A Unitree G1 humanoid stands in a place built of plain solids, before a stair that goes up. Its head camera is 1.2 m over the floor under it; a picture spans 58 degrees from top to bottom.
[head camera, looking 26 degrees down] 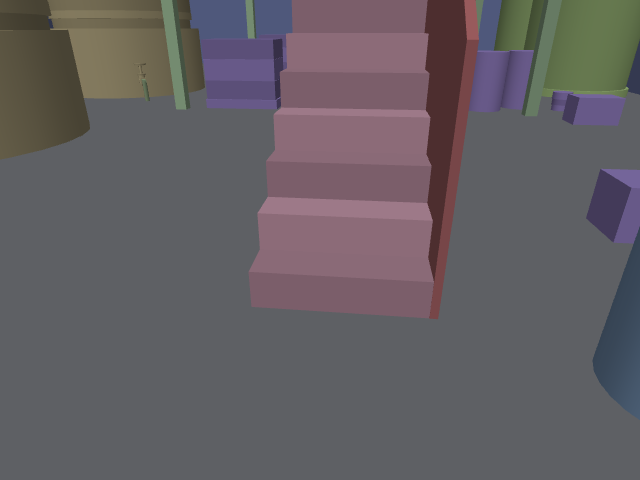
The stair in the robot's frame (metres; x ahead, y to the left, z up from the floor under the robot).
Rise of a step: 0.20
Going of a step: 0.23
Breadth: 0.88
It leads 6 degrees to the right of straight ahead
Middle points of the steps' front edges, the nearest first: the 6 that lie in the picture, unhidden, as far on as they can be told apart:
1.68 -0.11 0.20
1.91 -0.13 0.39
2.13 -0.16 0.59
2.36 -0.18 0.78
2.59 -0.21 0.98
2.82 -0.23 1.18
